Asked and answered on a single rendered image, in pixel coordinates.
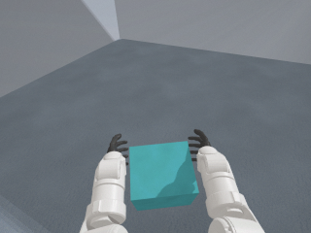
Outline left robot upper arm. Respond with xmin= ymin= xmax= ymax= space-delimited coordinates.
xmin=84 ymin=223 xmax=128 ymax=233

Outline right robot upper arm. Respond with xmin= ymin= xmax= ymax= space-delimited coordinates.
xmin=208 ymin=216 xmax=265 ymax=233

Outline left robot forearm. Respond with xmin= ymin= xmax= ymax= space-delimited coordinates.
xmin=80 ymin=151 xmax=126 ymax=233

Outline carton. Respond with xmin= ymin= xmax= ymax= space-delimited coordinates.
xmin=129 ymin=141 xmax=199 ymax=211

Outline left robot hand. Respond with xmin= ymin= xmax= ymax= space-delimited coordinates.
xmin=107 ymin=133 xmax=128 ymax=166

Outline right robot forearm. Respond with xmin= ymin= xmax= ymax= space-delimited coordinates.
xmin=196 ymin=146 xmax=260 ymax=225

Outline right robot hand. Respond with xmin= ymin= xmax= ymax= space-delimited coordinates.
xmin=188 ymin=129 xmax=212 ymax=161

